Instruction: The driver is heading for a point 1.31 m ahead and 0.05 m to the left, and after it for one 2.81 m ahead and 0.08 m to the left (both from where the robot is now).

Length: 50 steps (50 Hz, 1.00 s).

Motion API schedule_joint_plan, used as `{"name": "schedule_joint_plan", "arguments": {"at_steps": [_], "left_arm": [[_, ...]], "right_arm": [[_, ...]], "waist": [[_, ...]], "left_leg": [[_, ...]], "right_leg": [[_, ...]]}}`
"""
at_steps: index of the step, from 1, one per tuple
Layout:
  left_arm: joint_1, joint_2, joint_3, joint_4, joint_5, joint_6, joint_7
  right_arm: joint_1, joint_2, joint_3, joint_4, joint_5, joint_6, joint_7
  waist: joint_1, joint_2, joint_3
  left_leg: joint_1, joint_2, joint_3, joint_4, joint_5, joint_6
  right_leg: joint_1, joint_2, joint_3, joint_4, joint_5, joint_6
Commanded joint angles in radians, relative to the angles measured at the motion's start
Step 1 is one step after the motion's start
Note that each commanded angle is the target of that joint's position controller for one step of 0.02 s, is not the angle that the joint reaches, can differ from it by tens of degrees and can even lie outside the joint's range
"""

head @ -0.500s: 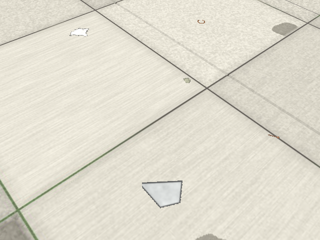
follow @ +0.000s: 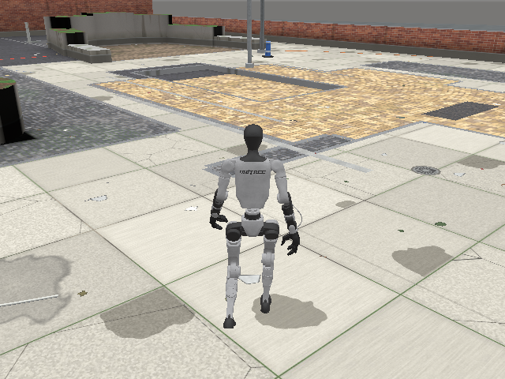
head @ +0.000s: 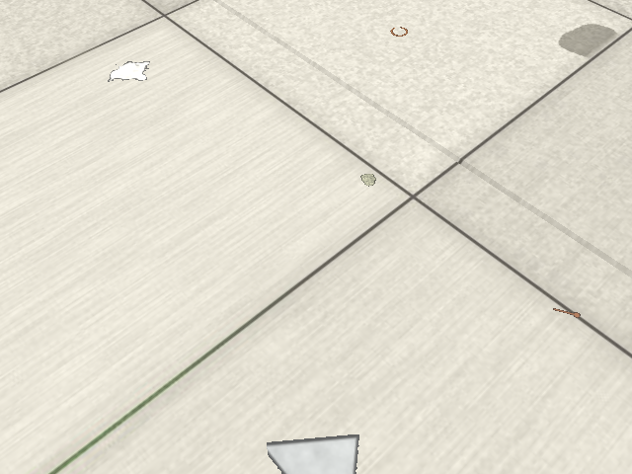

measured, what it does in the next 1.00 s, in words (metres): walks ahead: left foot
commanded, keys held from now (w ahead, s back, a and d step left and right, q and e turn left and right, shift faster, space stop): w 1.00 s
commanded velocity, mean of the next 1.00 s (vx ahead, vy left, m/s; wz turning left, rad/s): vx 0.50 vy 0.00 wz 0.00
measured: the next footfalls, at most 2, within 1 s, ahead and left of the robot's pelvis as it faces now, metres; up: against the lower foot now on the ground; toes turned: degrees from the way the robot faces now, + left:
left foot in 0.48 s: +0.46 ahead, +0.15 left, +0.00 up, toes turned +3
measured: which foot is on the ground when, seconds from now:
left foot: up 0.00-0.46, down 0.48-1.00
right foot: down 0.00-0.48, up 0.50-1.00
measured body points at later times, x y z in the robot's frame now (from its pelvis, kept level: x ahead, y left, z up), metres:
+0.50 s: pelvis +0.30 +0.04 +0.00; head +0.33 +0.05 +0.45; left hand +0.24 +0.31 -0.14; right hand +0.50 -0.20 -0.10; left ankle +0.42 +0.14 -0.72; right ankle +0.11 -0.09 -0.71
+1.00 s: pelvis +0.57 +0.03 +0.01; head +0.60 +0.03 +0.46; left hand +0.79 +0.26 -0.09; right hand +0.53 -0.24 -0.13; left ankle +0.42 +0.15 -0.72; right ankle +0.75 -0.09 -0.70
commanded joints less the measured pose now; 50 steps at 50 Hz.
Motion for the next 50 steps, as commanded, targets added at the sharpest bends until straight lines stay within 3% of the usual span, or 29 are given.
{"name": "schedule_joint_plan", "arguments": {"at_steps": [1, 2, 3, 5, 6, 9, 13, 17, 20, 22, 23, 24, 25, 26, 27, 28, 29, 30, 31, 33, 36, 38, 42, 46, 48, 50], "left_arm": [[0.16, 0.109, 0.02, 0.015, 0.009, -0.008, 0.002], [0.119, 0.077, 0.01, 0.014, 0.02, -0.017, -0.002], [0.11, 0.063, 0.006, 0.023, 0.025, -0.019, -0.007], [0.142, 0.077, 0.007, 0.045, 0.02, -0.02, -0.002], [0.161, 0.097, 0.01, 0.052, 0.021, -0.02, 0.006], [0.226, 0.133, 0.017, 0.067, 0.02, -0.016, 0.03], [0.295, 0.143, 0.016, 0.078, 0.008, -0.006, 0.045], [0.375, 0.152, 0.021, 0.109, -0.001, 0.006, 0.048], [0.395, 0.164, 0.03, 0.124, -0.004, 0.023, 0.052], [0.366, 0.181, 0.037, 0.118, -0.004, 0.032, 0.054], [0.339, 0.183, 0.037, 0.111, -0.005, 0.037, 0.054], [0.329, 0.156, 0.026, 0.102, 0.0, 0.041, 0.054], [0.35, 0.117, 0.007, 0.075, 0.022, 0.038, 0.054], [0.471, -0.016, -0.027, 0.08, 0.008, 0.011, 0.04], [0.386, 0.104, -0.002, 0.082, -0.019, -0.012, 0.037], [0.287, 0.147, 0.009, 0.05, -0.036, -0.026, 0.035], [0.242, 0.143, 0.01, 0.042, -0.03, -0.027, 0.043], [0.221, 0.136, 0.019, 0.041, -0.014, -0.02, 0.05], [0.245, 0.119, 0.021, 0.043, -0.01, -0.006, 0.05], [0.269, 0.081, 0.019, 0.047, -0.009, 0.017, 0.051], [0.174, 0.083, 0.022, 0.011, 0.004, 0.029, 0.055], [0.107, 0.077, 0.021, -0.011, 0.009, 0.027, 0.051], [-0.03, 0.055, 0.009, -0.047, 0.001, 0.019, 0.037], [-0.13, 0.06, 0.001, -0.085, -0.007, 0.011, 0.015], [-0.139, 0.075, 0.003, -0.101, -0.009, 0.004, 0.003], [-0.063, 0.112, 0.018, -0.088, -0.009, -0.001, -0.002]], "right_arm": [[-0.086, -0.114, -0.022, -0.111, 0.02, -0.051, -0.005], [-0.078, -0.111, -0.034, -0.107, 0.003, -0.036, -0.013], [-0.044, -0.085, -0.034, -0.101, -0.002, -0.018, -0.016], [-0.03, -0.054, -0.033, -0.102, -0.003, 0.004, -0.019], [-0.063, -0.062, -0.036, -0.117, -0.006, 0.01, -0.021], [-0.197, -0.084, -0.044, -0.165, -0.021, 0.011, -0.021], [-0.338, -0.062, -0.036, -0.204, -0.018, -0.001, -0.006], [-0.458, -0.056, -0.024, -0.242, -0.007, -0.007, 0.015], [-0.497, -0.072, -0.023, -0.272, -0.003, -0.017, 0.035], [-0.432, -0.107, -0.035, -0.265, -0.002, -0.023, 0.04], [-0.33, -0.137, -0.052, -0.237, -0.004, -0.025, 0.039], [-0.148, -0.19, -0.08, -0.181, -0.008, -0.025, 0.032], [0.038, -0.277, -0.101, -0.146, -0.021, -0.021, 0.021], [0.064, -0.306, -0.102, -0.128, -0.025, -0.018, 0.032], [0.03, -0.206, -0.074, -0.138, -0.016, -0.021, 0.033], [-0.058, -0.161, -0.061, -0.158, -0.013, -0.023, 0.029], [-0.141, -0.14, -0.052, -0.177, -0.02, -0.024, 0.029], [-0.186, -0.112, -0.044, -0.182, -0.03, -0.026, 0.032], [-0.197, -0.091, -0.036, -0.177, -0.04, -0.028, 0.034], [-0.171, -0.097, -0.037, -0.159, -0.035, -0.03, 0.033], [-0.125, -0.143, -0.048, -0.141, -0.032, -0.029, 0.014], [-0.096, -0.144, -0.047, -0.133, -0.029, -0.022, 0.003], [-0.037, -0.15, -0.046, -0.116, -0.019, -0.015, -0.006], [0.029, -0.158, -0.052, -0.082, -0.012, 0.001, -0.008], [0.029, -0.168, -0.059, -0.074, -0.009, 0.011, -0.013], [-0.004, -0.186, -0.066, -0.08, -0.008, 0.02, -0.016]], "waist": [[0.08, -0.035, -0.151], [0.038, -0.036, -0.12], [0.009, -0.058, -0.105], [-0.009, -0.071, -0.069], [-0.01, -0.068, -0.047], [0.017, -0.046, -0.01], [0.06, -0.053, 0.002], [0.103, -0.054, 0.033], [0.097, -0.066, 0.039], [0.048, -0.093, -0.004], [-0.013, -0.1, -0.068], [-0.089, -0.082, -0.18], [-0.129, 0.068, -0.342], [-0.048, 0.325, -0.453], [-0.082, 0.203, -0.385], [-0.071, 0.152, -0.252], [-0.036, 0.052, -0.185], [-0.008, 0.029, -0.129], [0.025, 0.055, -0.121], [0.046, 0.063, -0.097], [0.037, 0.037, -0.048], [0.022, 0.037, -0.034], [-0.021, 0.048, -0.002], [-0.051, 0.053, 0.035], [-0.035, 0.064, 0.033], [0.019, 0.09, -0.017]], "left_leg": [[-0.513, 0.088, -0.038, 0.268, 0.115, 0.04], [-0.44, 0.127, -0.041, 0.2, 0.163, 0.045], [-0.386, 0.143, -0.045, 0.164, 0.183, 0.047], [-0.374, 0.155, -0.03, 0.097, 0.193, 0.038], [-0.407, 0.161, -0.025, 0.055, 0.227, 0.028], [-0.536, 0.169, -0.019, -0.121, 0.387, -0.006], [-0.516, 0.125, 0.024, -0.376, 0.574, -0.016], [-0.522, 0.093, 0.046, -0.51, 0.567, -0.012], [-0.527, 0.079, 0.043, -0.568, 0.469, 0.018], [-0.408, 0.043, 0.069, -0.591, 0.393, 0.047], [-0.259, 0.006, 0.102, -0.608, 0.386, 0.069], [-0.002, 0.003, 0.096, -0.592, 0.407, 0.102], [0.312, 0.223, -0.17, -0.576, 0.406, 0.172], [0.591, 0.402, -0.659, -0.737, 0.205, 0.326], [0.55, 0.362, -0.65, -0.788, 0.117, 0.278], [0.419, 0.331, -0.488, -0.797, 0.182, 0.231], [0.266, 0.299, -0.373, -0.821, 0.301, 0.21], [0.143, 0.263, -0.288, -0.851, 0.38, 0.201], [0.076, 0.24, -0.236, -0.879, 0.41, 0.194], [0.019, 0.221, -0.176, -0.926, 0.447, 0.206], [0.017, 0.221, -0.121, -0.967, 0.508, 0.215], [0.037, 0.205, -0.08, -0.975, 0.526, 0.2], [0.056, 0.17, -0.007, -0.987, 0.497, 0.166], [0.183, 0.219, -0.008, -0.942, 0.497, 0.164], [0.245, 0.252, -0.016, -0.897, 0.555, 0.151], [0.268, 0.255, -0.006, -0.808, 0.766, 0.129]], "right_leg": [[0.489, -0.318, 0.48, -0.366, -0.063, -0.18], [0.371, -0.277, 0.388, -0.391, -0.001, -0.157], [0.301, -0.252, 0.338, -0.418, 0.004, -0.153], [0.232, -0.234, 0.277, -0.467, 0.02, -0.168], [0.221, -0.232, 0.257, -0.487, 0.032, -0.175], [0.275, -0.233, 0.227, -0.511, 0.07, -0.173], [0.327, -0.197, 0.145, -0.508, 0.115, -0.132], [0.444, -0.225, 0.129, -0.473, 0.115, -0.125], [0.551, -0.276, 0.142, -0.408, 0.179, -0.113], [0.58, -0.284, 0.136, -0.327, 0.374, -0.091], [0.569, -0.257, 0.107, -0.209, 0.551, -0.072], [0.481, -0.199, 0.064, 0.003, 0.593, -0.042], [0.251, -0.126, 0.014, 0.352, 0.257, -0.003], [-0.125, 0.058, 0.098, 0.646, -0.415, 0.045], [-0.24, 0.001, 0.21, 0.752, -0.423, 0.023], [-0.293, -0.05, 0.184, 0.751, -0.328, 0.005], [-0.246, -0.105, 0.157, 0.706, -0.23, 0.007], [-0.201, -0.135, 0.149, 0.645, -0.175, 0.011], [-0.14, -0.159, 0.157, 0.611, -0.14, 0.01], [-0.113, -0.172, 0.145, 0.548, -0.122, 0.02], [-0.206, -0.181, 0.134, 0.411, -0.01, 0.053], [-0.237, -0.175, 0.125, 0.294, 0.098, 0.066], [-0.184, -0.13, 0.078, 0.065, 0.252, 0.066], [-0.209, -0.108, 0.073, -0.04, 0.212, 0.047], [-0.198, -0.1, 0.076, -0.072, 0.143, 0.022], [-0.062, -0.06, 0.046, -0.09, 0.075, -0.007]]}}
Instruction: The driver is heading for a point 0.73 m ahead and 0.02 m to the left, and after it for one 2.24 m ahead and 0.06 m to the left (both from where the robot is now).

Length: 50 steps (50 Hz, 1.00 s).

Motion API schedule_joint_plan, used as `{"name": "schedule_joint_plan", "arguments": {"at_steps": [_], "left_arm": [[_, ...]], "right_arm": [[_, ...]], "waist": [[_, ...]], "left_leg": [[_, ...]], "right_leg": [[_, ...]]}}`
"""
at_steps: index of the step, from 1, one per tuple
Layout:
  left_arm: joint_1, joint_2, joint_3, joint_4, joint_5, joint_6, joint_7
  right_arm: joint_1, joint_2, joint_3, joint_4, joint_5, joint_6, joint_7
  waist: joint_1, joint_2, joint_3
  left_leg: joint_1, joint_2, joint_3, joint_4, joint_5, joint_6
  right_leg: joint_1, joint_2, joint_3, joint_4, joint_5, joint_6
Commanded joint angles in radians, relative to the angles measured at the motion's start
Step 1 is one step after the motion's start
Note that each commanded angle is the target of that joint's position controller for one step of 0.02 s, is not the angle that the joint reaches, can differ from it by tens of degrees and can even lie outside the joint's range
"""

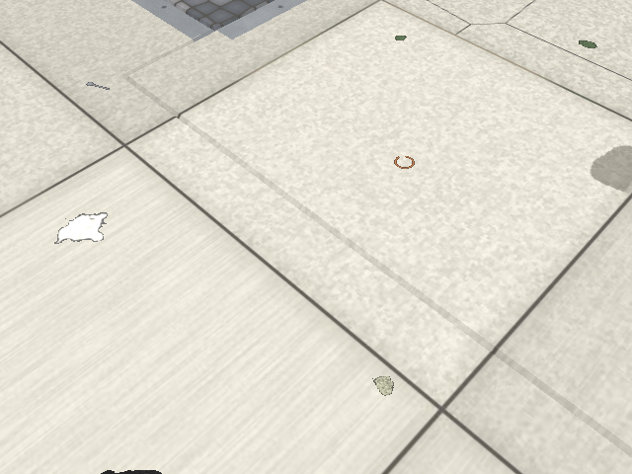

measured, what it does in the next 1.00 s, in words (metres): walks ahead: right foot, then left foot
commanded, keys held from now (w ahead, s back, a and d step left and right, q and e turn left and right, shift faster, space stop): w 0.88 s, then no key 0.12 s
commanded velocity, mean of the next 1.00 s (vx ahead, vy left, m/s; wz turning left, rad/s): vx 0.49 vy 0.00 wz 0.00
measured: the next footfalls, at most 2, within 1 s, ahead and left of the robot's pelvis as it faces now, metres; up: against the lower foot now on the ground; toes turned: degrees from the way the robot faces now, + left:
right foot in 0.04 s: +0.21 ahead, -0.12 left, +0.00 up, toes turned -3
left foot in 0.60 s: +0.52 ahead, +0.12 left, +0.00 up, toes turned +3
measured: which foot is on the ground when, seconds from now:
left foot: down 0.00-0.06, up 0.08-0.58, down 0.60-1.00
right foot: up 0.00-0.02, down 0.04-0.60, up 0.62-1.00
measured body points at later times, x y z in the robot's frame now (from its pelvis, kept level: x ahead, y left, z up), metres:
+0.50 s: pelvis +0.27 -0.02 +0.01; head +0.30 -0.03 +0.46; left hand +0.25 +0.24 -0.13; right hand +0.47 -0.26 -0.10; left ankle +0.47 +0.13 -0.69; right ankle +0.17 -0.12 -0.73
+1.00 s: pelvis +0.55 +0.02 +0.01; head +0.57 +0.02 +0.46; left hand +0.73 +0.27 -0.10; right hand +0.55 -0.24 -0.13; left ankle +0.48 +0.11 -0.73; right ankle +0.74 -0.15 -0.68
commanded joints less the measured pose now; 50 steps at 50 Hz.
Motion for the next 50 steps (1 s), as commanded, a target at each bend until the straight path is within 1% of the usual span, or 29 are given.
{"name": "schedule_joint_plan", "arguments": {"at_steps": [1, 2, 3, 4, 5, 6, 7, 8, 10, 12, 15, 19, 25, 27, 28, 29, 30, 31, 32, 33, 34, 35, 36, 37, 39, 42, 44, 47, 50], "left_arm": [[0.088, 0.148, 0.049, -0.031, 0.001, -0.021, -0.005], [0.271, 0.202, 0.075, 0.025, 0.006, -0.02, 0.002], [0.427, 0.298, 0.098, 0.055, 0.027, -0.017, 0.01], [0.455, 0.275, 0.087, 0.066, 0.013, -0.011, 0.007], [0.394, 0.208, 0.064, 0.057, 0.005, -0.013, 0.007], [0.308, 0.167, 0.052, 0.034, 0.008, -0.014, 0.011], [0.233, 0.141, 0.042, 0.023, 0.018, -0.017, 0.008], [0.19, 0.11, 0.033, 0.018, 0.028, -0.023, 0.006], [0.184, 0.098, 0.03, 0.03, 0.031, -0.027, 0.002], [0.216, 0.129, 0.036, 0.047, 0.027, -0.031, 0.011], [0.268, 0.154, 0.041, 0.065, 0.024, -0.026, 0.03], [0.325, 0.157, 0.038, 0.084, 0.015, -0.019, 0.041], [0.423, 0.172, 0.046, 0.134, 0.006, 0.006, 0.045], [0.413, 0.184, 0.053, 0.138, 0.003, 0.015, 0.05], [0.393, 0.194, 0.056, 0.134, 0.003, 0.019, 0.051], [0.365, 0.197, 0.056, 0.127, 0.0, 0.023, 0.051], [0.353, 0.172, 0.046, 0.119, 0.003, 0.026, 0.051], [0.37, 0.136, 0.029, 0.094, 0.025, 0.024, 0.052], [0.49, 0.004, -0.006, 0.098, 0.017, -0.001, 0.038], [0.408, 0.119, 0.019, 0.101, -0.009, -0.024, 0.033], [0.312, 0.16, 0.03, 0.069, -0.027, -0.038, 0.03], [0.266, 0.154, 0.03, 0.062, -0.024, -0.04, 0.037], [0.246, 0.148, 0.038, 0.061, -0.008, -0.034, 0.044], [0.272, 0.131, 0.04, 0.065, -0.004, -0.02, 0.044], [0.294, 0.093, 0.038, 0.07, -0.002, 0.003, 0.047], [0.201, 0.094, 0.04, 0.035, 0.011, 0.014, 0.05], [0.139, 0.088, 0.039, 0.016, 0.016, 0.012, 0.046], [0.051, 0.058, 0.025, -0.006, 0.02, 0.004, 0.036], [-0.004, 0.059, 0.018, -0.02, 0.017, 0.003, 0.023]], "right_arm": [[-0.029, -0.175, -0.037, -0.036, 0.004, 0.008, -0.008], [-0.034, -0.147, -0.025, -0.047, -0.002, 0.011, -0.008], [0.059, -0.063, 0.001, -0.067, -0.015, 0.001, -0.002], [0.088, -0.014, 0.02, -0.056, -0.006, -0.025, 0.007], [0.004, -0.114, -0.006, -0.073, 0.02, -0.047, 0.013], [-0.085, -0.139, -0.01, -0.101, 0.034, -0.057, 0.012], [-0.128, -0.133, -0.013, -0.108, 0.025, -0.056, 0.005], [-0.129, -0.13, -0.023, -0.105, 0.01, -0.044, -0.002], [-0.085, -0.085, -0.021, -0.094, 0.006, -0.016, -0.005], [-0.11, -0.074, -0.022, -0.105, 0.001, -0.002, -0.009], [-0.218, -0.08, -0.026, -0.141, -0.011, 0.0, -0.008], [-0.346, -0.055, -0.016, -0.175, -0.006, -0.009, 0.006], [-0.498, -0.057, -0.001, -0.235, 0.006, -0.022, 0.039], [-0.481, -0.078, -0.005, -0.242, 0.009, -0.029, 0.049], [-0.434, -0.099, -0.014, -0.233, 0.009, -0.031, 0.05], [-0.335, -0.127, -0.03, -0.206, 0.005, -0.033, 0.048], [-0.161, -0.178, -0.056, -0.15, 0.0, -0.033, 0.041], [0.023, -0.259, -0.076, -0.115, -0.013, -0.029, 0.03], [0.048, -0.291, -0.077, -0.096, -0.012, -0.026, 0.038], [0.023, -0.195, -0.05, -0.106, -0.002, -0.027, 0.038], [-0.063, -0.156, -0.038, -0.123, -0.001, -0.03, 0.034], [-0.14, -0.137, -0.03, -0.141, -0.009, -0.031, 0.034], [-0.187, -0.11, -0.022, -0.146, -0.019, -0.033, 0.037], [-0.202, -0.091, -0.015, -0.144, -0.029, -0.036, 0.039], [-0.186, -0.095, -0.016, -0.13, -0.023, -0.04, 0.038], [-0.14, -0.14, -0.026, -0.111, -0.02, -0.04, 0.02], [-0.113, -0.144, -0.026, -0.102, -0.017, -0.034, 0.01], [-0.096, -0.139, -0.019, -0.09, -0.018, -0.024, 0.001], [-0.044, -0.144, -0.018, -0.06, -0.014, -0.009, -0.002]], "waist": [[0.131, 0.133, -0.037], [0.203, 0.106, -0.153], [0.194, -0.079, -0.321], [0.18, -0.248, -0.425], [0.188, -0.171, -0.317], [0.171, -0.113, -0.196], [0.137, -0.029, -0.112], [0.1, -0.025, -0.075], [0.06, -0.044, -0.052], [0.053, -0.034, -0.019], [0.075, -0.011, 0.013], [0.113, -0.022, 0.038], [0.157, -0.025, 0.085], [0.129, -0.042, 0.07], [0.098, -0.057, 0.04], [0.039, -0.065, -0.021], [-0.035, -0.044, -0.128], [-0.08, 0.097, -0.285], [-0.002, 0.353, -0.396], [-0.038, 0.239, -0.338], [-0.027, 0.194, -0.203], [0.006, 0.099, -0.13], [0.035, 0.075, -0.074], [0.069, 0.099, -0.066], [0.091, 0.107, -0.045], [0.081, 0.082, 0.005], [0.068, 0.081, 0.017], [0.049, 0.089, 0.036], [0.024, 0.108, 0.014]], "left_leg": [[-0.008, 0.266, -0.078, 0.192, 0.816, 0.129], [-0.122, 0.209, -0.038, 0.411, 0.794, 0.097], [-0.483, 0.091, 0.005, 0.805, 0.432, 0.036], [-0.716, -0.036, -0.099, 1.051, -0.202, 0.01], [-0.828, 0.03, -0.183, 1.147, -0.194, 0.034], [-0.858, 0.083, -0.151, 1.137, -0.113, 0.051], [-0.819, 0.131, -0.129, 1.07, -0.023, 0.052], [-0.755, 0.166, -0.134, 1.002, 0.028, 0.053], [-0.673, 0.187, -0.134, 0.937, 0.068, 0.05], [-0.703, 0.196, -0.124, 0.863, 0.122, 0.034], [-0.795, 0.197, -0.118, 0.698, 0.279, 0.005], [-0.763, 0.158, -0.078, 0.471, 0.458, 0.001], [-0.794, 0.121, -0.061, 0.312, 0.39, 0.025], [-0.743, 0.104, -0.053, 0.283, 0.317, 0.051], [-0.659, 0.079, -0.034, 0.275, 0.283, 0.066], [-0.509, 0.043, -0.001, 0.256, 0.283, 0.088], [-0.258, 0.041, -0.006, 0.267, 0.312, 0.12], [0.06, 0.252, -0.256, 0.291, 0.324, 0.189], [0.337, 0.439, -0.735, 0.144, 0.126, 0.342], [0.298, 0.403, -0.74, 0.089, 0.019, 0.298], [0.169, 0.373, -0.589, 0.073, 0.064, 0.255], [0.018, 0.339, -0.48, 0.046, 0.166, 0.235], [-0.107, 0.306, -0.4, 0.015, 0.245, 0.227], [-0.178, 0.284, -0.35, -0.013, 0.278, 0.22], [-0.242, 0.268, -0.292, -0.062, 0.302, 0.23], [-0.249, 0.267, -0.237, -0.107, 0.348, 0.239], [-0.231, 0.249, -0.192, -0.115, 0.369, 0.222], [-0.269, 0.185, -0.068, -0.071, 0.613, 0.177], [-0.206, 0.198, -0.055, -0.009, 0.671, 0.163]], "right_leg": [[0.196, 0.057, -0.044, -0.036, -0.065, -0.053], [0.467, 0.036, -0.016, -0.009, -0.038, -0.088], [0.874, -0.22, 0.354, -0.007, -0.097, -0.216], [1.016, -0.345, 0.748, -0.194, -0.239, -0.307], [0.937, -0.307, 0.676, -0.223, -0.32, -0.255], [0.792, -0.274, 0.525, -0.236, -0.279, -0.216], [0.626, -0.238, 0.414, -0.27, -0.194, -0.196], [0.514, -0.203, 0.339, -0.299, -0.132, -0.179], [0.411, -0.172, 0.267, -0.356, -0.104, -0.179], [0.383, -0.166, 0.217, -0.396, -0.059, -0.192], [0.424, -0.159, 0.167, -0.419, -0.001, -0.184], [0.45, -0.118, 0.082, -0.423, 0.015, -0.145], [0.633, -0.183, 0.081, -0.352, 0.051, -0.139], [0.679, -0.207, 0.086, -0.301, 0.152, -0.123], [0.684, -0.204, 0.078, -0.249, 0.286, -0.111], [0.671, -0.179, 0.05, -0.14, 0.455, -0.093], [0.584, -0.123, 0.01, 0.06, 0.487, -0.063], [0.353, -0.052, -0.038, 0.398, 0.149, -0.025], [-0.02, 0.132, 0.032, 0.697, -0.553, 0.024], [-0.133, 0.077, 0.146, 0.804, -0.577, 0.005], [-0.19, 0.029, 0.121, 0.808, -0.486, -0.011], [-0.15, -0.024, 0.093, 0.763, -0.391, -0.011], [-0.105, -0.054, 0.086, 0.704, -0.336, -0.006], [-0.042, -0.078, 0.095, 0.669, -0.3, -0.006], [-0.01, -0.092, 0.086, 0.603, -0.283, 0.004], [-0.098, -0.102, 0.076, 0.463, -0.162, 0.036], [-0.122, -0.095, 0.068, 0.347, -0.048, 0.048], [-0.009, -0.037, 0.011, 0.137, 0.088, 0.051], [0.059, 0.005, -0.001, 0.047, 0.134, 0.044]]}}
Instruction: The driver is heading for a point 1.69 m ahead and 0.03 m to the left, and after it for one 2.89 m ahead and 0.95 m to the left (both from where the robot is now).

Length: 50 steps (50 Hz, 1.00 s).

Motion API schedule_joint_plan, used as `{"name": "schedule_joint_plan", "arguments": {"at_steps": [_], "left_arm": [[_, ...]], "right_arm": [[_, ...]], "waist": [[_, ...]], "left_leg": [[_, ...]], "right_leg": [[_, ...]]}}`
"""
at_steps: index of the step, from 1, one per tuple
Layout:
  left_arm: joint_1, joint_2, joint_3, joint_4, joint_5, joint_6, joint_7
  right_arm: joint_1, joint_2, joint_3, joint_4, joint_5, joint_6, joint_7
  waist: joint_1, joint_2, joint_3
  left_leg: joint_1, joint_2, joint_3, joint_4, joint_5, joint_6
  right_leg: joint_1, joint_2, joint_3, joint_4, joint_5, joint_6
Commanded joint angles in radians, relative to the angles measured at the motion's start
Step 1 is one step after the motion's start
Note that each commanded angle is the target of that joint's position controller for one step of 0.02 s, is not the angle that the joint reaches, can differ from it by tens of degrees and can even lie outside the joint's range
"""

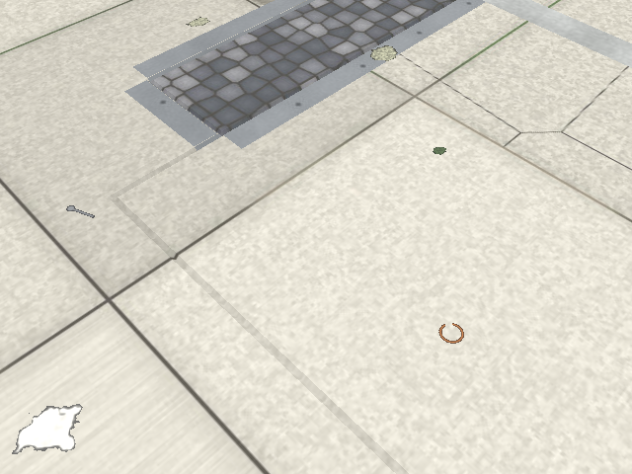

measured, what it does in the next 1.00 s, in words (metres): walks ahead: right foot, then left foot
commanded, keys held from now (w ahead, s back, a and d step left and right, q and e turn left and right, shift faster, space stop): no key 1.00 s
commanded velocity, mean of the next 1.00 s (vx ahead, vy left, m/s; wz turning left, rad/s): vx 0.07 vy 0.00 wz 0.00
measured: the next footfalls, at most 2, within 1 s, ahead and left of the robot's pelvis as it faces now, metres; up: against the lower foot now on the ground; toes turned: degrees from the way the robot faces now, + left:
right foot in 0.10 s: +0.25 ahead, -0.13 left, +0.00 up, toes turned -2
left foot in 0.42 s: +0.18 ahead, +0.11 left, +0.00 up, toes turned +1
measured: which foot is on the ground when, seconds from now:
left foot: down 0.00-0.12, up 0.14-0.40, down 0.42-1.00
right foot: up 0.00-0.08, down 0.10-1.00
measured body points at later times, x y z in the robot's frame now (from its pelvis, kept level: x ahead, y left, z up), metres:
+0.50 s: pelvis +0.14 -0.03 -0.01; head +0.14 -0.02 +0.44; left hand +0.24 +0.21 -0.15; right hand +0.19 -0.30 -0.15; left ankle +0.14 +0.11 -0.75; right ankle +0.21 -0.13 -0.75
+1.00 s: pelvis +0.18 -0.02 -0.01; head +0.19 -0.02 +0.44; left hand +0.26 +0.23 -0.16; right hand +0.21 -0.27 -0.16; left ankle +0.14 +0.11 -0.75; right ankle +0.21 -0.13 -0.75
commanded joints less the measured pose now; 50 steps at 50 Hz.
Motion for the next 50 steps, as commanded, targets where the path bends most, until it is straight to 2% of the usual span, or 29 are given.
{"name": "schedule_joint_plan", "arguments": {"at_steps": [1, 3, 4, 5, 6, 7, 8, 9, 10, 11, 13, 15, 18, 20, 21, 22, 23, 24, 25, 26, 27, 29, 35, 42, 50], "left_arm": [[-0.06, 0.042, -0.001, -0.058, 0.0, -0.011, -0.014], [-0.028, 0.08, 0.008, -0.056, 0.005, -0.017, -0.02], [0.036, 0.101, 0.017, -0.035, 0.011, -0.021, -0.02], [0.126, 0.141, 0.032, 0.0, 0.02, -0.025, -0.016], [0.211, 0.212, 0.046, 0.017, 0.038, -0.027, -0.011], [0.246, 0.2, 0.034, 0.027, 0.038, -0.013, -0.007], [0.267, 0.129, 0.014, 0.034, 0.014, -0.002, -0.013], [0.2, 0.121, 0.009, 0.023, 0.004, 0.003, -0.015], [0.117, 0.103, 0.001, 0.007, 0.008, 0.006, -0.01], [0.051, 0.086, -0.008, -0.005, 0.016, 0.008, -0.005], [-0.015, 0.083, -0.008, -0.008, 0.033, 0.018, 0.002], [-0.02, 0.085, -0.006, -0.003, 0.039, 0.024, 0.008], [-0.023, 0.093, -0.006, 0.007, 0.016, 0.037, 0.018], [-0.002, 0.073, -0.013, 0.025, 0.004, 0.046, 0.02], [0.02, 0.064, -0.017, 0.036, 0.007, 0.049, 0.019], [0.05, 0.073, -0.01, 0.039, 0.009, 0.053, 0.022], [0.047, 0.072, -0.01, 0.039, 0.012, 0.055, 0.027], [0.05, 0.066, -0.011, 0.042, 0.013, 0.055, 0.031], [0.064, 0.058, -0.012, 0.049, 0.014, 0.056, 0.033], [0.078, 0.059, -0.011, 0.058, 0.016, 0.056, 0.034], [0.085, 0.063, -0.01, 0.066, 0.017, 0.057, 0.033], [0.084, 0.055, -0.012, 0.076, 0.014, 0.056, 0.028], [0.079, 0.059, -0.011, 0.1, 0.006, 0.059, 0.024], [0.085, 0.067, -0.011, 0.128, 0.002, 0.071, 0.031], [0.075, 0.07, -0.01, 0.151, 0.001, 0.079, 0.036]], "right_arm": [[0.01, -0.157, -0.028, -0.024, 0.006, 0.005, -0.01], [-0.015, -0.17, -0.033, -0.019, 0.011, 0.015, -0.015], [-0.043, -0.177, -0.035, -0.022, 0.016, 0.019, -0.017], [-0.033, -0.166, -0.033, -0.023, 0.012, 0.021, -0.018], [0.028, -0.125, -0.019, -0.032, -0.011, 0.017, -0.016], [0.177, -0.017, 0.017, 0.003, -0.014, 0.013, -0.007], [0.17, -0.065, 0.007, 0.019, 0.011, 0.017, -0.003], [0.077, -0.129, -0.011, -0.006, 0.03, 0.027, -0.007], [0.001, -0.133, -0.014, -0.022, 0.03, 0.043, -0.019], [-0.032, -0.128, -0.019, -0.027, 0.02, 0.061, -0.031], [-0.017, -0.1, -0.017, -0.022, 0.009, 0.09, -0.046], [-0.003, -0.073, -0.012, -0.007, 0.005, 0.097, -0.054], [0.007, -0.07, -0.011, 0.015, -0.003, 0.104, -0.046], [-0.009, -0.076, -0.011, 0.019, -0.024, 0.108, -0.037], [-0.031, -0.095, -0.01, 0.005, -0.031, 0.108, -0.038], [-0.057, -0.153, -0.02, 0.0, -0.021, 0.105, -0.042], [-0.072, -0.145, -0.021, 0.01, -0.011, 0.096, -0.04], [-0.09, -0.115, -0.014, 0.012, -0.012, 0.083, -0.039], [-0.109, -0.103, -0.011, 0.015, -0.014, 0.072, -0.038], [-0.12, -0.098, -0.01, 0.015, -0.013, 0.063, -0.036], [-0.113, -0.089, -0.008, 0.018, -0.011, 0.055, -0.035], [-0.086, -0.094, -0.008, 0.031, -0.004, 0.049, -0.035], [-0.052, -0.093, -0.003, 0.049, -0.001, 0.052, -0.036], [-0.048, -0.081, 0.002, 0.06, 0.0, 0.062, -0.036], [-0.049, -0.071, 0.005, 0.07, -0.002, 0.068, -0.038]], "waist": [[0.014, 0.123, 0.007], [0.048, 0.139, -0.017], [0.089, 0.136, -0.046], [0.12, 0.102, -0.098], [0.109, -0.011, -0.224], [0.071, -0.209, -0.372], [0.096, -0.169, -0.439], [0.098, -0.106, -0.33], [0.084, -0.05, -0.229], [0.064, -0.03, -0.163], [0.023, -0.086, -0.118], [0.015, -0.102, -0.125], [0.0, -0.084, -0.135], [-0.001, -0.061, -0.085], [0.012, -0.03, -0.033], [0.056, 0.046, 0.017], [0.062, 0.109, 0.042], [0.071, 0.139, 0.044], [0.082, 0.16, 0.037], [0.087, 0.162, 0.031], [0.083, 0.138, 0.02], [0.073, 0.101, 0.005], [0.056, 0.054, -0.039], [0.057, 0.042, -0.034], [0.06, 0.049, -0.014]], "left_leg": [[-0.052, 0.238, -0.066, 0.021, 0.551, 0.119], [0.007, 0.265, -0.096, 0.096, 0.576, 0.096], [0.019, 0.253, -0.093, 0.166, 0.608, 0.076], [0.01, 0.199, -0.073, 0.287, 0.608, 0.044], [-0.133, 0.131, -0.038, 0.493, 0.349, -0.001], [-0.39, 0.024, -0.039, 0.808, -0.308, -0.068], [-0.43, 0.027, -0.146, 0.925, -0.511, -0.082], [-0.482, 0.064, -0.155, 0.965, -0.481, -0.082], [-0.503, 0.096, -0.133, 0.942, -0.422, -0.086], [-0.477, 0.124, -0.129, 0.886, -0.372, -0.09], [-0.343, 0.141, -0.114, 0.728, -0.3, -0.09], [-0.25, 0.124, -0.085, 0.593, -0.252, -0.085], [-0.123, 0.106, -0.053, 0.405, -0.036, -0.066], [-0.067, 0.103, -0.045, 0.3, 0.028, -0.036], [-0.096, 0.144, -0.091, 0.225, 0.001, -0.012], [-0.202, 0.164, -0.109, 0.195, -0.148, 0.009], [-0.327, 0.154, -0.116, 0.154, -0.276, 0.01], [-0.376, 0.154, -0.119, 0.118, -0.289, -0.006], [-0.387, 0.154, -0.12, 0.104, -0.256, -0.023], [-0.378, 0.151, -0.117, 0.106, -0.22, -0.034], [-0.353, 0.148, -0.112, 0.115, -0.179, -0.039], [-0.303, 0.14, -0.102, 0.144, -0.096, -0.04], [-0.228, 0.128, -0.082, 0.191, 0.076, -0.034], [-0.208, 0.118, -0.068, 0.2, 0.129, -0.035], [-0.205, 0.109, -0.058, 0.188, 0.108, -0.039]], "right_leg": [[0.138, 0.061, -0.04, -0.084, 0.043, -0.012], [0.181, 0.071, -0.023, -0.129, -0.02, -0.04], [0.261, 0.088, -0.033, -0.175, 0.002, -0.057], [0.396, 0.093, -0.042, -0.222, 0.151, -0.077], [0.66, -0.051, 0.079, -0.123, 0.602, -0.133], [0.949, -0.281, 0.328, -0.096, 0.796, -0.321], [0.917, -0.288, 0.417, -0.16, 0.585, -0.352], [0.794, -0.241, 0.36, -0.211, 0.368, -0.309], [0.666, -0.2, 0.301, -0.254, 0.206, -0.267], [0.535, -0.178, 0.263, -0.299, 0.08, -0.243], [0.358, -0.118, 0.193, -0.367, -0.098, -0.203], [0.305, -0.091, 0.144, -0.387, -0.141, -0.202], [0.262, -0.075, 0.118, -0.407, -0.375, -0.177], [0.204, -0.038, 0.101, -0.418, -0.601, -0.109], [0.197, -0.012, 0.088, -0.401, -0.65, -0.066], [0.232, 0.04, 0.038, -0.373, -0.616, -0.036], [0.335, 0.071, -0.002, -0.324, -0.522, -0.021], [0.409, 0.074, -0.009, -0.279, -0.439, -0.023], [0.449, 0.075, -0.016, -0.252, -0.376, -0.031], [0.464, 0.078, -0.023, -0.237, -0.334, -0.037], [0.464, 0.075, -0.023, -0.23, -0.307, -0.045], [0.458, 0.073, -0.023, -0.223, -0.255, -0.052], [0.488, 0.07, -0.03, -0.185, -0.082, -0.051], [0.504, 0.067, -0.029, -0.168, -0.029, -0.049], [0.506, 0.066, -0.027, -0.172, -0.048, -0.045]]}}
